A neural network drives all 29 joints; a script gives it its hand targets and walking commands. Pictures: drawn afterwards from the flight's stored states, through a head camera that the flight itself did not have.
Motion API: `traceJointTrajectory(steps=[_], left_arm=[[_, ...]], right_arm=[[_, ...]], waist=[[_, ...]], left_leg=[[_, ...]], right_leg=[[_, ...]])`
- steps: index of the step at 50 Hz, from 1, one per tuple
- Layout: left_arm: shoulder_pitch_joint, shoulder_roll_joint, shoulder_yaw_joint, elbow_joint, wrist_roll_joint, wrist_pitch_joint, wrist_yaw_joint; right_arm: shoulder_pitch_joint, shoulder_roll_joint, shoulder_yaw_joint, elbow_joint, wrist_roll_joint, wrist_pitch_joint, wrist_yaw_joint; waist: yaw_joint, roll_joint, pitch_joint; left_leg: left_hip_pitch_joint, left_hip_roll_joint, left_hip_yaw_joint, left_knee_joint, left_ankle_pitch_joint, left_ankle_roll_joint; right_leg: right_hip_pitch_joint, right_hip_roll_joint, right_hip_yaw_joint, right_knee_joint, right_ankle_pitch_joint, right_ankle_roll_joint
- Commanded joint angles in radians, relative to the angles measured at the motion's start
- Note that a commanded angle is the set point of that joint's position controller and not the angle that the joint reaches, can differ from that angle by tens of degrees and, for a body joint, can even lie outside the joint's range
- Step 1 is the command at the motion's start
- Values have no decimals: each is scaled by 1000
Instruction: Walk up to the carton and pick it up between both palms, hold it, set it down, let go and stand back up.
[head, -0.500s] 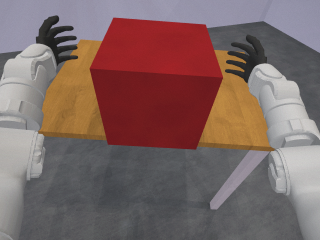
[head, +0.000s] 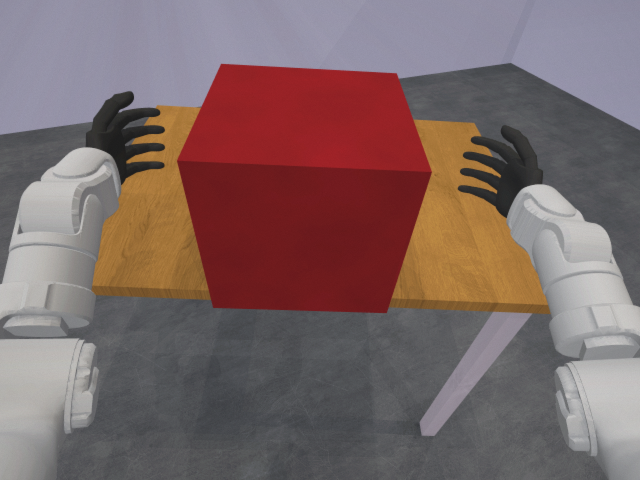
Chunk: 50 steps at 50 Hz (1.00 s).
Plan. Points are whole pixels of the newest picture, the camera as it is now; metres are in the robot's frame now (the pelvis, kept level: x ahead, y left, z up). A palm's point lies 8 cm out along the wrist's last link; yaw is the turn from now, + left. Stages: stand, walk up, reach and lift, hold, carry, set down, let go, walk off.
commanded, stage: set down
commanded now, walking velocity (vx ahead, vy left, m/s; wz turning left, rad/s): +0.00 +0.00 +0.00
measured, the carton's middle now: (305, 190) +0.52 +0.01 +0.10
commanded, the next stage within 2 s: none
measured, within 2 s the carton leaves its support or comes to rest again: neither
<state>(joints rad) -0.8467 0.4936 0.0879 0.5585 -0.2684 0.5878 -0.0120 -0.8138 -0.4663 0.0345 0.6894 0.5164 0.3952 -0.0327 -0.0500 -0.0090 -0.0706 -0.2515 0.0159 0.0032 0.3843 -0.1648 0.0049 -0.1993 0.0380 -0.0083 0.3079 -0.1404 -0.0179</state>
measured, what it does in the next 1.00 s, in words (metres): stands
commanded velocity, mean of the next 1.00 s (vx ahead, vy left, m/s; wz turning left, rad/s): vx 0.00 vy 0.00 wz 0.00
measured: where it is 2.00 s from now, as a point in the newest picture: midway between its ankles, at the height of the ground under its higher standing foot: outside the picture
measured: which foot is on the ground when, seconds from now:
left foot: down 0.00-1.00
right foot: down 0.00-1.00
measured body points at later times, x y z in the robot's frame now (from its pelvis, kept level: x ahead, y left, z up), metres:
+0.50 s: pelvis -0.01 +0.00 +0.00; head -0.04 +0.03 +0.45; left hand +0.36 +0.26 +0.15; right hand +0.35 -0.23 +0.15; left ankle +0.02 +0.11 -0.75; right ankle +0.01 -0.11 -0.75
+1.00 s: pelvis +0.01 +0.01 +0.00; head +0.00 +0.02 +0.45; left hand +0.30 +0.25 +0.09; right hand +0.27 -0.23 +0.09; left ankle +0.02 +0.11 -0.75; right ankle +0.01 -0.11 -0.75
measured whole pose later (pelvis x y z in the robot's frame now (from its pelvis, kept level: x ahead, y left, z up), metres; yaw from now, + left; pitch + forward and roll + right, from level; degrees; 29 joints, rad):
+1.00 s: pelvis +0.01 +0.01 +0.00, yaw -2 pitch -3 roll +0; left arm -0.01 0.30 0.17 -0.07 -0.24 0.46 0.00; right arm 0.08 -0.31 -0.09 -0.09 0.35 0.33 -0.03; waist 0.01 -0.01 0.02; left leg -0.10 -0.01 0.05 0.33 -0.17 0.02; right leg -0.09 0.02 0.05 0.32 -0.17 0.00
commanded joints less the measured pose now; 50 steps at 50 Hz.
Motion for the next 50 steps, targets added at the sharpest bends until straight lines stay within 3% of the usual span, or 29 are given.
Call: traceJointTrajectory(steps=[1,3,4,6,9,12,13,15,16,18,19,21,22,23,24,25,26,28,29,30,32,34,37,41,42,43,44,46,50], left_arm=[[-516,249,87,-192,-31,-32,9],[-457,208,65,-175,-45,-38,25],[-407,208,87,-242,-32,-29,24],[-248,180,123,-238,-2,-14,-7],[-275,201,143,-218,11,-36,-18],[-469,208,86,-265,-34,-51,14],[-189,127,93,-258,-2,-42,21],[-176,119,86,-293,11,-41,8],[-41,98,122,-394,46,-41,-1],[-156,100,99,-421,23,-46,-4],[-167,120,99,-406,8,-59,-1],[-82,89,112,-477,30,-63,19],[-138,108,99,-453,23,-57,24],[-40,62,105,-432,39,-57,23],[-78,89,126,-569,27,-67,27],[-23,66,109,-512,28,-62,31],[100,37,127,-524,54,-61,27],[321,-11,150,-671,88,-76,1],[214,65,178,-679,78,-76,-3],[281,32,165,-658,60,-70,-6],[166,64,155,-630,22,-76,14],[282,15,124,-634,28,-87,30],[368,7,136,-747,3,-121,31],[641,-27,152,-723,54,-140,5],[510,-10,151,-770,43,-141,5],[636,-34,149,-751,52,-139,3],[538,-5,141,-803,28,-146,2],[569,-11,134,-805,12,-161,17],[741,-41,98,-859,31,-215,4]], right_arm=[[-524,-188,-95,-313,-41,-16,-11],[-459,-174,-112,-293,-63,-12,-8],[-424,-178,-98,-350,-56,-15,-5],[-274,-144,-81,-361,-60,-7,-17],[-280,-126,-89,-353,-78,-3,-35],[-402,-147,-171,-364,-99,8,-25],[-154,-101,-124,-326,-88,5,-9],[-129,-108,-158,-343,-101,0,-7],[20,-79,-122,-388,-79,-9,-9],[-92,-101,-172,-422,-91,-10,-15],[-98,-92,-159,-449,-105,-17,-12],[-8,-88,-175,-472,-104,-26,-1],[-48,-101,-201,-441,-121,-17,2],[55,-77,-174,-427,-125,-21,7],[-5,-94,-186,-586,-107,-39,7],[48,-84,-189,-545,-119,-33,7],[173,-65,-154,-526,-105,-38,9],[385,-44,-131,-644,-82,-70,-5],[284,-71,-153,-695,-94,-72,-8],[298,-59,-146,-698,-94,-71,-10],[190,-70,-199,-741,-134,-60,-11],[330,-27,-181,-738,-144,-50,3],[401,-33,-195,-894,-147,-70,5],[703,0,-148,-871,-144,-85,3],[580,-21,-184,-904,-159,-85,-1],[691,-11,-156,-897,-155,-88,2],[616,-39,-208,-949,-174,-89,-6],[640,-13,-188,-967,-170,-95,5],[823,11,-176,-995,-184,-126,13]], waist=[[34,-25,-477],[18,-5,-425],[43,-24,-471],[28,-61,-425],[24,-64,-386],[6,47,-389],[26,21,-319],[-1,35,-324],[20,35,-333],[-16,101,-315],[-8,66,-288],[13,116,-308],[-15,109,-242],[2,88,-209],[20,98,-336],[3,107,-237],[34,98,-213],[24,91,-223],[31,91,-247],[26,47,-189],[23,36,-161],[37,-5,-57],[42,10,-172],[66,-26,-86],[63,7,-137],[66,-9,-82],[43,12,-116],[73,5,-56],[60,37,-66]], left_leg=[[80,-26,4,-42,154,9],[81,-11,-12,-43,108,8],[140,-10,-3,-42,138,8],[117,-20,-6,-45,196,18],[51,-29,2,-76,131,26],[43,-21,4,-68,-26,4],[130,-5,-6,-72,23,4],[151,-11,0,-71,33,-4],[191,-17,6,-66,117,-7],[140,-19,5,-73,73,-19],[107,-19,-2,-72,39,-16],[125,-12,-9,-80,37,-23],[114,-11,-7,-82,11,-26],[115,-6,-13,-85,-4,-22],[128,-20,7,-73,33,-22],[102,-15,-2,-76,24,-25],[130,-13,-9,-82,37,-25],[232,-21,1,-67,238,-39],[215,-23,5,-60,228,-39],[229,-20,-2,-70,196,-38],[161,-17,-2,-89,20,-31],[136,3,-20,-112,-86,-14],[174,-2,-8,-98,20,-22],[258,-11,5,-92,171,-28],[257,-17,12,-92,175,-38],[278,-8,-1,-91,202,-44],[270,-13,5,-90,177,-45],[237,-4,-5,-104,101,-34],[288,-11,2,-84,243,-48]], right_leg=[[176,-10,35,14,248,37],[123,-15,41,1,147,21],[146,-8,39,-1,179,26],[263,-16,57,17,334,34],[284,-28,69,14,290,45],[92,-26,59,-9,-19,10],[140,-15,56,-12,25,3],[126,-20,59,-29,44,3],[201,-13,65,-24,143,3],[142,-17,49,-21,79,7],[121,-13,43,-23,39,5],[144,-12,51,-10,34,-7],[84,-12,43,-22,-13,-10],[109,-13,47,-13,0,-17],[150,-18,59,-8,38,-10],[111,-11,51,-2,32,-13],[150,-16,58,-7,43,-13],[198,-5,53,-16,216,-7],[180,-7,51,-19,186,-1],[150,-7,45,-32,143,-1],[56,-15,43,-45,-36,-9],[44,-19,53,-37,-85,-11],[105,-20,62,-25,9,-10],[133,-12,71,-49,116,-11],[96,-10,64,-55,90,-9],[94,-9,64,-58,103,-12],[61,-13,66,-74,68,-11],[42,-18,73,-70,-13,-19],[77,-16,80,-69,110,-11]])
